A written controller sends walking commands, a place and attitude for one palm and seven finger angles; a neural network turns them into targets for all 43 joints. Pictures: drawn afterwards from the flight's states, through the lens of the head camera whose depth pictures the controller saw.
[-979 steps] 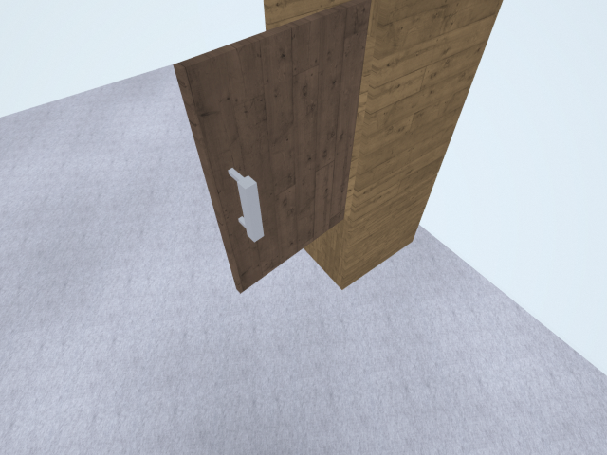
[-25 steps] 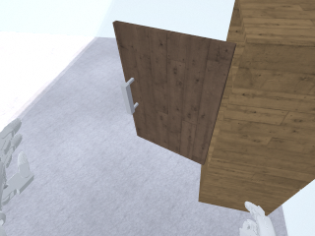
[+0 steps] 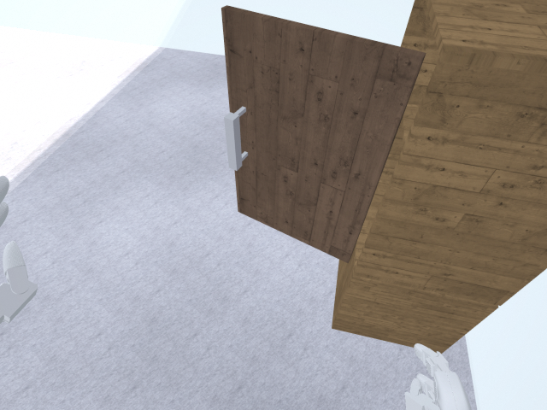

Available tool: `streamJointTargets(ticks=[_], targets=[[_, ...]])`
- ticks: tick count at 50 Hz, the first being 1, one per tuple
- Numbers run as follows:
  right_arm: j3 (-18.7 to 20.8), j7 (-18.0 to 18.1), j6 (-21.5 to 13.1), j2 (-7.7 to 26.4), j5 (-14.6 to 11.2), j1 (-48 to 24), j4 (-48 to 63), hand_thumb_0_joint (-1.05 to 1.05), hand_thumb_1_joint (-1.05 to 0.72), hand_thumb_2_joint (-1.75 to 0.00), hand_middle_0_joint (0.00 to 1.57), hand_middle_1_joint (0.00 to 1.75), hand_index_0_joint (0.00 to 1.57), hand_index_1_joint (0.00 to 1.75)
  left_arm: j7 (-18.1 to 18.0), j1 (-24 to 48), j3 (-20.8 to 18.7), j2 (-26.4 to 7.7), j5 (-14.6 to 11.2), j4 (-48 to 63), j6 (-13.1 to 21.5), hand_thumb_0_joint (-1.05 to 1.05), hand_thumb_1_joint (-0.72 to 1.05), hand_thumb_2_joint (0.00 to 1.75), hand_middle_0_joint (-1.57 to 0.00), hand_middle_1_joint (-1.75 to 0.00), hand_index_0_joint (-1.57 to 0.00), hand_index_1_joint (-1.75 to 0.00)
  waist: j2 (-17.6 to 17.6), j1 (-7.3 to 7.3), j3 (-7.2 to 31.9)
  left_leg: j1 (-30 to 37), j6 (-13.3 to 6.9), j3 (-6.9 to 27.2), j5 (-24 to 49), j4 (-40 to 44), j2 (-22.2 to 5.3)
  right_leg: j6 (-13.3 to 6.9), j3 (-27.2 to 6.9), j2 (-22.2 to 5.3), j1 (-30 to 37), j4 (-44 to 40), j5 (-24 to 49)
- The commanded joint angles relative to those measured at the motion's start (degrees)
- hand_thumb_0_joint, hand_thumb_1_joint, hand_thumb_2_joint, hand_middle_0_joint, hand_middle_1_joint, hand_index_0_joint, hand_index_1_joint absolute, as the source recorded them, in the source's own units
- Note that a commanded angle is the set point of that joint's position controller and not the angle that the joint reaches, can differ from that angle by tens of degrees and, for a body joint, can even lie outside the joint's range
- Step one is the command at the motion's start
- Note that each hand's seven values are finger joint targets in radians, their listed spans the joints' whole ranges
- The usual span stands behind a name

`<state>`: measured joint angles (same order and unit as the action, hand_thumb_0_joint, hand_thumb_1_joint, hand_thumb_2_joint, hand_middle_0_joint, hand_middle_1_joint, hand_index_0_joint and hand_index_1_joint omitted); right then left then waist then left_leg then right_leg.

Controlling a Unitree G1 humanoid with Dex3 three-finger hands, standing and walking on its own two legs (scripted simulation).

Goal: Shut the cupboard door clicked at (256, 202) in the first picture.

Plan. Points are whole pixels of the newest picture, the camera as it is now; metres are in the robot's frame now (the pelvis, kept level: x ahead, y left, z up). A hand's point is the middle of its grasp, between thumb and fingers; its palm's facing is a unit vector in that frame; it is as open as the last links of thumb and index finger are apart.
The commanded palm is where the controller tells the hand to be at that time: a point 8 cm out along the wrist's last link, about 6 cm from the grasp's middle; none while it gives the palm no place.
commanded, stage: step back with the hand held close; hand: left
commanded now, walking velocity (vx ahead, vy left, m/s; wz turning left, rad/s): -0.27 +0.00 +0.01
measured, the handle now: (238, 138) +0.70 +0.14 -0.01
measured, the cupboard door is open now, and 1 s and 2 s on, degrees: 73 73 73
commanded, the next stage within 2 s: stop stepping back and stand still in 1.00 s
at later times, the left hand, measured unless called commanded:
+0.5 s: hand out of the picture +0.15 +0.27 +0.17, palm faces +0.47 -0.72 -0.51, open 7.4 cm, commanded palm +0.08 +0.30 +0.19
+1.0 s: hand out of the picture +0.09 +0.27 +0.18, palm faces +0.43 -0.79 -0.44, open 7.4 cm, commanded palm +0.03 +0.30 +0.19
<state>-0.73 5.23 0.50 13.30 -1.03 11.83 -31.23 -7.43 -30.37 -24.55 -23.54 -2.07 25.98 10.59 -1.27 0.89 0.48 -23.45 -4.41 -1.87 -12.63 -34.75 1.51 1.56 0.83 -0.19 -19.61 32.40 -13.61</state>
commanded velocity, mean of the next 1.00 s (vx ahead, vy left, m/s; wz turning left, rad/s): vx -0.40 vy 0.00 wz -0.06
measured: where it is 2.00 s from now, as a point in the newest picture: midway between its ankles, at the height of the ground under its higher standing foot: outside the picture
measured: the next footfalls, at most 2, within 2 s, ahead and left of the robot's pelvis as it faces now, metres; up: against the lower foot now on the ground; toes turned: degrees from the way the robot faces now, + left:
left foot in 0.74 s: +0.01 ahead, +0.11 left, +0.00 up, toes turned +6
right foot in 0.94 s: -0.13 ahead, -0.12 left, +0.00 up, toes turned +1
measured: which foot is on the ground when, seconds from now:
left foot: down 0.00-0.60, up 0.62-0.72, down 0.74-1.00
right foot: down 0.00-0.74, up 0.76-0.92, down 0.94-1.00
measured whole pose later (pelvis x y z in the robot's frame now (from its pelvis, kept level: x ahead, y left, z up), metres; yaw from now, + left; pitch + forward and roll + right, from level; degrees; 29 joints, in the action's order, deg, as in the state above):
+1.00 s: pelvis -0.11 +0.00 +0.00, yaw -1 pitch +5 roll -3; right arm -1.3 2.9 -6.0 8.3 0.9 9.2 -36.2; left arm -8.2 -30.6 -26.4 -24.5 -3.1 32.1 13.0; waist 1.3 1.8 2.0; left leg -29.1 -1.2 -4.5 -10.2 -34.6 -5.0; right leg 1.0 -1.2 3.1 -14.3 30.0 -18.7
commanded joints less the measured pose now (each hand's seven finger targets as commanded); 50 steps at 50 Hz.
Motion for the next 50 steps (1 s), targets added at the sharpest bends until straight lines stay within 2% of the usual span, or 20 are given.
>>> streamJointTargets(ticks=[1, 10, 14, 18, 22, 24, 26, 29, 31, 33, 35, 36, 37, 38, 39, 40, 42, 45, 49, 50], targets=[[4.1, 0.7, -4.5, 9.1, 0.5, -5.1, 8.4, 0.0, -0.9, -0.9, 0.2, 0.3, 0.2, 0.3, -1.7, 6.0, -7.9, -11.8, 0.6, 14.4, 5.3, 0.0, 0.9, 0.9, -0.2, -0.3, -0.2, -0.3, -5.2, -0.94, 3.9, -20.4, -1.8, 11.8, -28.8, 17.1, -9.2, -1.5, -5.0, 0.0, 18.5, 2.2, -3.0], [3.9, -0.1, -5.9, 7.2, 1.1, -3.7, 5.9, 0.0, -0.9, -0.9, 0.2, 0.3, 0.2, 0.3, -3.1, 3.9, -7.7, -12.0, -0.1, 14.0, 7.2, 0.0, 0.9, 0.9, -0.2, -0.3, -0.2, -0.3, 1.0, -1.67, 4.0, -8.3, 1.3, 8.1, -16.4, 6.7, -5.3, -4.4, -11.2, -5.7, 2.6, -7.8, -6.9], [4.0, 0.0, -6.1, 7.6, 0.8, -4.2, 6.1, 0.0, -0.9, -0.9, 0.2, 0.3, 0.2, 0.3, -3.3, 1.9, -9.0, -12.3, -0.1, 13.4, 8.0, 0.0, 0.9, 0.9, -0.2, -0.3, -0.2, -0.3, -2.0, -1.5, 5.2, -13.2, 0.1, 10.6, -20.2, 12.2, -7.7, -2.7, -7.2, -2.3, 8.2, -3.1, -5.7], [4.4, 0.5, -6.6, 8.5, 0.8, -5.3, 6.4, 0.0, -0.9, -0.9, 0.2, 0.3, 0.2, 0.3, -2.9, 1.0, -10.4, -11.8, 0.3, 12.4, 8.3, 0.0, 0.9, 0.9, -0.2, -0.3, -0.2, -0.3, -8.1, -0.84, 5.8, -27.0, -2.7, 15.7, -28.4, 20.7, -13.5, -1.0, -3.5, 2.5, 22.0, 9.7, 2.1], [4.9, 0.4, -7.1, 8.3, 0.7, -5.1, 6.8, 0.0, -0.9, -0.9, 0.2, 0.3, 0.2, 0.3, -2.1, -0.4, -11.1, -12.3, 0.3, 13.0, 8.3, 0.0, 0.9, 0.9, -0.2, -0.3, -0.2, -0.3, -5.8, -1.06, 5.8, -27.1, -2.9, 15.2, -28.2, 18.5, -13.9, -1.6, -5.3, 2.8, 22.3, 9.9, 4.0], [5.0, 0.2, -7.0, 8.5, 0.6, -5.2, 6.7, 0.0, -0.9, -0.9, 0.2, 0.3, 0.2, 0.3, -1.9, 0.3, -11.1, -12.1, 0.5, 14.3, 8.1, 0.0, 0.9, 0.9, -0.2, -0.3, -0.2, -0.3, -6.4, -1.04, 5.5, -28.5, -2.6, 12.9, -32.1, 16.2, -12.9, -2.3, -7.8, 2.0, 20.8, 9.5, -1.0], [5.2, 0.0, -6.9, 8.0, 1.0, -4.6, 6.2, 0.0, -0.9, -0.9, 0.2, 0.3, 0.2, 0.3, -1.9, 2.0, -10.8, -12.3, 0.7, 16.7, 8.1, 0.0, 0.9, 0.9, -0.2, -0.3, -0.2, -0.3, -4.4, -1.27, 5.4, -24.3, -0.9, 9.8, -31.1, 11.2, -10.1, -4.0, -12.6, -1.2, 14.7, 3.7, -6.2], [4.6, -0.7, -6.3, 5.5, 1.3, -3.5, 4.5, 0.0, -0.9, -0.9, 0.2, 0.3, 0.2, 0.3, -3.0, 4.2, -7.6, -11.7, 0.2, 16.4, 6.9, 0.0, 0.9, 0.9, -0.2, -0.3, -0.2, -0.3, 6.2, -1.94, 3.7, -7.3, 3.7, 4.6, -19.4, -5.9, -4.0, -8.8, -25.0, -12.6, -7.0, -13.0, -17.6], [5.1, -1.1, -5.5, 5.0, 1.6, -2.5, 2.4, 0.0, -0.9, -0.9, 0.2, 0.3, 0.2, 0.3, -4.4, 6.5, -6.7, -12.6, 0.1, 16.7, 6.2, 0.0, 0.9, 0.9, -0.2, -0.3, -0.2, -0.3, 11.6, -2.5, 6.1, 4.1, 5.2, 2.7, -12.6, -18.8, -1.7, -11.6, -26.4, -18.9, -14.7, -19.4, -14.7], [4.1, -0.9, -5.0, 4.1, 1.6, -2.8, 2.8, 0.0, -0.9, -0.9, 0.2, 0.3, 0.2, 0.3, -4.4, 6.0, -6.9, -12.9, 0.2, 16.2, 5.7, 0.0, 0.9, 0.9, -0.2, -0.3, -0.2, -0.3, 13.1, -2.57, 6.1, 4.5, 4.6, 2.9, -11.5, -15.2, -2.1, -9.7, -19.8, -16.5, -12.0, -16.3, -5.8], [3.5, -0.2, -5.0, 4.3, 1.3, -3.5, 2.7, 0.0, -0.9, -0.9, 0.2, 0.3, 0.2, 0.3, -4.2, 6.6, -7.3, -13.2, 0.2, 15.8, 5.8, 0.0, 0.9, 0.9, -0.2, -0.3, -0.2, -0.3, 7.9, -2.7, 3.1, 6.8, 3.8, 2.7, -7.8, 2.0, -2.7, -6.0, -13.3, -10.6, -11.5, -10.0, -2.0], [3.9, 0.6, -5.4, 6.0, 1.3, -5.2, 3.2, 0.0, -0.9, -0.9, 0.2, 0.3, 0.2, 0.3, -4.0, 8.1, -6.8, -12.9, 0.1, 17.6, 6.5, 0.0, 0.9, 0.9, -0.2, -0.3, -0.2, -0.3, -2.5, -2.42, 1.4, 2.8, 2.2, 7.8, -6.8, 12.1, -6.7, -3.5, -8.8, -4.9, -9.1, -2.3, -1.0], [4.1, 1.3, -5.8, 7.5, 1.5, -5.9, 3.8, 0.0, -0.9, -0.9, 0.2, 0.3, 0.2, 0.3, -4.1, 6.5, -7.9, -12.2, 0.4, 17.3, 7.1, 0.0, 0.9, 0.9, -0.2, -0.3, -0.2, -0.3, -15.4, -1.84, 2.0, -6.7, -1.6, 17.1, -3.2, 18.6, -16.1, -0.6, -3.9, 1.6, -1.2, 10.7, 0.6], [4.4, 1.4, -6.4, 5.7, 2.1, -5.2, 3.3, 0.0, -0.9, -0.9, 0.2, 0.3, 0.2, 0.3, -4.0, 6.5, -8.5, -11.6, 0.3, 16.1, 7.0, 0.0, 0.9, 0.9, -0.2, -0.3, -0.2, -0.3, -16.6, -1.45, 4.2, -8.6, -3.6, 18.8, 6.0, 18.6, -20.8, -0.3, -3.2, 3.4, 1.8, 18.5, -6.1], [4.9, 0.9, -7.2, 5.0, 1.9, -4.3, 2.6, 0.0, -0.9, -0.9, 0.2, 0.3, 0.2, 0.3, -3.7, 6.2, -9.3, -12.2, -0.3, 15.0, 7.2, 0.0, 0.9, 0.9, -0.2, -0.3, -0.2, -0.3, -13.5, -1.06, 7.5, -5.6, -3.8, 14.4, 8.4, 17.7, -20.9, -0.6, -3.8, 3.6, 1.8, 21.9, -11.2], [5.9, 0.2, -8.0, 6.3, 1.7, -4.1, 3.1, 0.0, -0.9, -0.9, 0.2, 0.3, 0.2, 0.3, -3.1, 3.4, -10.4, -12.2, -0.5, 13.5, 7.4, 0.0, 0.9, 0.9, -0.2, -0.3, -0.2, -0.3, -13.7, -1.09, 10.6, -10.8, -4.4, 15.6, -2.9, 19.1, -22.5, -0.4, -4.2, 4.0, 8.1, 25.2, -11.5], [5.7, -0.5, -8.2, 6.1, 1.9, -3.6, 3.4, 0.0, -0.9, -0.9, 0.2, 0.3, 0.2, 0.3, -2.2, 0.8, -9.7, -10.7, -1.2, 15.9, 6.7, 0.0, 0.9, 0.9, -0.2, -0.3, -0.2, -0.3, -9.3, -0.86, 9.3, -5.8, -3.9, 13.0, 6.7, 14.0, -20.7, -0.5, -3.7, 2.9, 5.4, 15.8, -8.6], [4.8, -1.5, -8.8, 6.3, 1.2, -4.2, 2.9, 0.0, -0.9, -0.9, 0.2, 0.3, 0.2, 0.3, -1.3, 0.9, -5.6, -8.8, -1.7, 18.3, 6.1, 0.0, 0.9, 0.9, -0.2, -0.3, -0.2, -0.3, -8.8, -1.01, 10.7, 3.0, -0.9, 9.7, 16.2, 10.8, -18.4, 0.0, -1.2, 3.1, 5.2, 3.5, -3.1], [4.0, -0.8, -9.3, 6.7, 2.0, -5.0, 1.6, 0.0, -0.9, -0.9, 0.2, 0.3, 0.2, 0.3, -1.1, 4.9, -6.2, -11.1, -1.1, 18.1, 6.5, 0.0, 0.9, 0.9, -0.2, -0.3, -0.2, -0.3, -7.1, -1.27, 11.1, 5.6, 1.3, 6.4, 21.0, 8.9, -15.0, 0.2, -1.9, 1.6, 8.7, -4.1, 18.4], [4.2, -0.8, -8.4, 6.0, 1.6, -4.3, 1.7, 0.0, -0.9, -0.9, 0.2, 0.3, 0.2, 0.3, -1.4, 5.4, -6.3, -11.8, -1.1, 18.1, 6.4, 0.0, 0.9, 0.9, -0.2, -0.3, -0.2, -0.3, -3.7, -1.66, 14.4, 8.5, 2.6, 4.3, 23.0, 6.0, -13.5, -0.8, -5.7, -1.3, 8.0, -4.4, 26.5]])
